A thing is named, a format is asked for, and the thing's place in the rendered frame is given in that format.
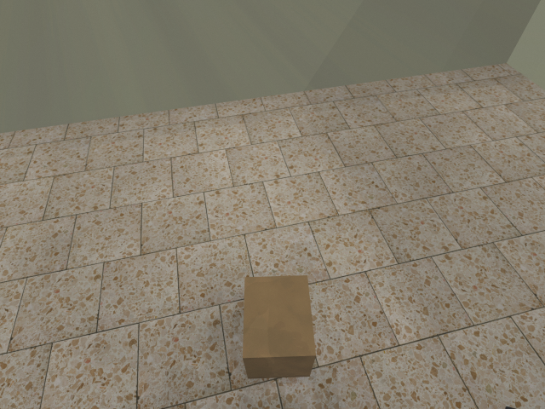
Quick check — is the carton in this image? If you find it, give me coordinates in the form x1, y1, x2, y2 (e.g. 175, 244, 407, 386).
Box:
243, 275, 316, 379

